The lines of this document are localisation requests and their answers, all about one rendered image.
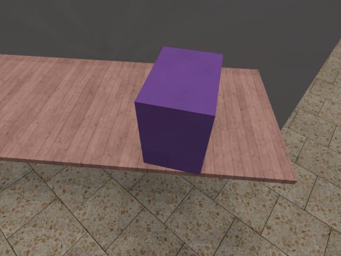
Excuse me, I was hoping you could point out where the carton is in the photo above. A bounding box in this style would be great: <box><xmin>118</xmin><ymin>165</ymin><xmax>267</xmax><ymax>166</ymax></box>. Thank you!
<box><xmin>134</xmin><ymin>46</ymin><xmax>223</xmax><ymax>175</ymax></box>

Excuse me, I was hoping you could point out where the table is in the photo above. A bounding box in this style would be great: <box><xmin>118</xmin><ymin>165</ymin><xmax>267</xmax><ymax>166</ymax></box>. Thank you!
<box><xmin>0</xmin><ymin>54</ymin><xmax>298</xmax><ymax>185</ymax></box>

